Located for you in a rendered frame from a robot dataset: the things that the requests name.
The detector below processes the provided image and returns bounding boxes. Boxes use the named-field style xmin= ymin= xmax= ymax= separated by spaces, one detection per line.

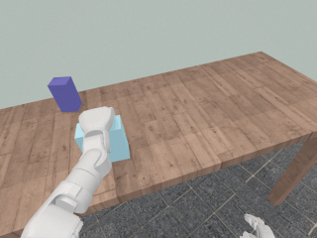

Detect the left robot upper arm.
xmin=25 ymin=203 xmax=83 ymax=238

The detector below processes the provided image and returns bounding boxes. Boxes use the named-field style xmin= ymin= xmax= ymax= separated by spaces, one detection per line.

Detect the robot left forearm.
xmin=21 ymin=127 xmax=112 ymax=238

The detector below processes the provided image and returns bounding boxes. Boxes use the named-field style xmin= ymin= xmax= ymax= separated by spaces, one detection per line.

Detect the robot left hand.
xmin=78 ymin=106 xmax=116 ymax=153

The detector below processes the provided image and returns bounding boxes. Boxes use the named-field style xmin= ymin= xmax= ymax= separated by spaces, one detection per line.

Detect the table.
xmin=0 ymin=51 xmax=317 ymax=238

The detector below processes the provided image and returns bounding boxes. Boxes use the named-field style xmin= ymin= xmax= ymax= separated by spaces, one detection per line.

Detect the robot right hand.
xmin=240 ymin=213 xmax=275 ymax=238

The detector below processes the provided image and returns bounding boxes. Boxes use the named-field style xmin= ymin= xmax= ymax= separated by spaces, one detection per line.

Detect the sponge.
xmin=74 ymin=115 xmax=130 ymax=163

